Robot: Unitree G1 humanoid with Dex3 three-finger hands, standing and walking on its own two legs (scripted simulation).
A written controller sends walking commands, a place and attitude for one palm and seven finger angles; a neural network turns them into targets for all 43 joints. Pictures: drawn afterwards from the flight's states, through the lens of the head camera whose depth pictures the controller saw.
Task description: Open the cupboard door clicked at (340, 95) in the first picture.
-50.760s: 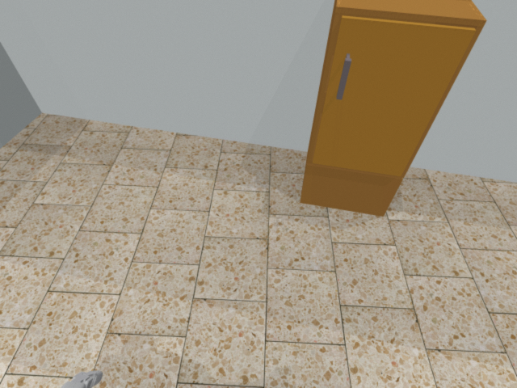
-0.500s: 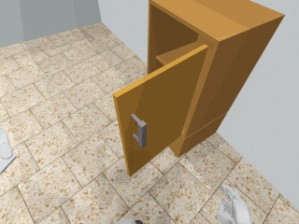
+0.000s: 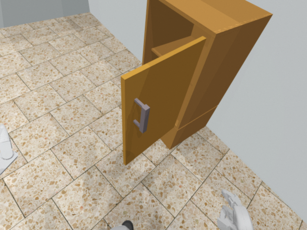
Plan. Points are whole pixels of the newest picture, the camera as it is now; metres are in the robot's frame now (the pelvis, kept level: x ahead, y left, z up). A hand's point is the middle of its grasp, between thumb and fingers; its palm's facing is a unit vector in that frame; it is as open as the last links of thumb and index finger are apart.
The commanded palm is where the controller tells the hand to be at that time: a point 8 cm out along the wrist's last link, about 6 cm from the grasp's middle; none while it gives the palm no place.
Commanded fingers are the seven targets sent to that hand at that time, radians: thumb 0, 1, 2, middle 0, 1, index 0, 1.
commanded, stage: stop stepping back and stand still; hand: left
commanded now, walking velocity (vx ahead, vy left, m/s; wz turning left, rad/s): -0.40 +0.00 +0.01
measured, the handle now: (140, 116) +0.47 +0.08 -0.04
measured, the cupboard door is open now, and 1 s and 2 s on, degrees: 97 97 97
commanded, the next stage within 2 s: let the arm hang, fingers relaxed in 0.90 s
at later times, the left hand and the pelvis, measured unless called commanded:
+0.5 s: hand (5, 229) +0.10 +0.23 +0.16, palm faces +0.38 -0.82 -0.42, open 7.4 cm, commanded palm +0.03 +0.27 +0.18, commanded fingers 0.00 0.90 0.90 -0.20 -0.30 -0.20 -0.30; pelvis -0.12 -0.03 -0.01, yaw -2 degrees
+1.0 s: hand out of the picture +0.08 +0.23 +0.16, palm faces +0.39 -0.80 -0.46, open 7.4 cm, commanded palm none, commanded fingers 0.00 0.90 0.90 -0.20 -0.30 -0.20 -0.30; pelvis -0.13 -0.02 -0.01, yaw -1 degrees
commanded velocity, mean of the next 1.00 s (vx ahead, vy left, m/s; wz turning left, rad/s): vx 0.11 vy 0.02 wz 0.00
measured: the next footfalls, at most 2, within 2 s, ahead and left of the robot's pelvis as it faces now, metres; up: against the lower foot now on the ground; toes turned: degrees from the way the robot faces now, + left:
right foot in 0.18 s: -0.12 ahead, -0.13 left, +0.00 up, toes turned -3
left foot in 0.30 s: +0.04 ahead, +0.06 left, +0.00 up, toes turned -2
